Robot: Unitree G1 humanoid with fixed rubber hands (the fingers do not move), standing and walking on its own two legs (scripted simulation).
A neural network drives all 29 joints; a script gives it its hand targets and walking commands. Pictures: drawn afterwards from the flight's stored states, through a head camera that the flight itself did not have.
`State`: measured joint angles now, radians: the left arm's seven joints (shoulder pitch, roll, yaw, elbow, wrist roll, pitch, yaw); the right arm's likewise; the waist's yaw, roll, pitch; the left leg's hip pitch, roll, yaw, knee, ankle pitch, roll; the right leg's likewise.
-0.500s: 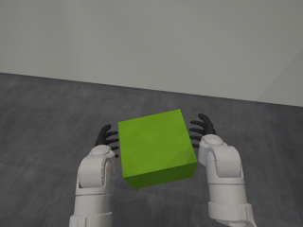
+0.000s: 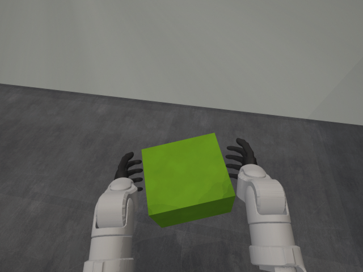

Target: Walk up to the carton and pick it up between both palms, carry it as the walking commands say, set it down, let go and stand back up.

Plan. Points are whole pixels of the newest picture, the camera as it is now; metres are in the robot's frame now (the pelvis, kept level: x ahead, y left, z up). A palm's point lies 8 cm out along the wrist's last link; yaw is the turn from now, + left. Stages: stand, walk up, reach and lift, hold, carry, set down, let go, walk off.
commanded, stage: hold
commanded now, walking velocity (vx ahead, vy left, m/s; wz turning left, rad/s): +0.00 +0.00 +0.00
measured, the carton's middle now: (187, 181) +0.35 +0.00 -0.02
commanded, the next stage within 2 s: set down in 0.76 s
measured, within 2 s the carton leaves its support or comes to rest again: neither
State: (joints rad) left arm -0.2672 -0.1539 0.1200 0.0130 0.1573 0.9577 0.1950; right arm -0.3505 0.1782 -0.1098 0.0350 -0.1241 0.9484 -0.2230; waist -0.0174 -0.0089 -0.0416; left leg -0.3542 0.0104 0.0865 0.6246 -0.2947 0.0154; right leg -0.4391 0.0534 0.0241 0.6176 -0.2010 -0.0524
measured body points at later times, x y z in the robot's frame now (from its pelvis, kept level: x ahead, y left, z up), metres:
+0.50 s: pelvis -0.02 -0.01 +0.00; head -0.07 -0.02 +0.45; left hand +0.29 +0.13 +0.04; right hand +0.29 -0.15 +0.05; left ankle +0.02 +0.11 -0.72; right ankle +0.07 -0.08 -0.72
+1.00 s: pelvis -0.02 -0.01 +0.00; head -0.05 -0.01 +0.45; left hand +0.29 +0.15 +0.01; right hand +0.31 -0.12 +0.01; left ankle +0.02 +0.11 -0.72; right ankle +0.07 -0.08 -0.72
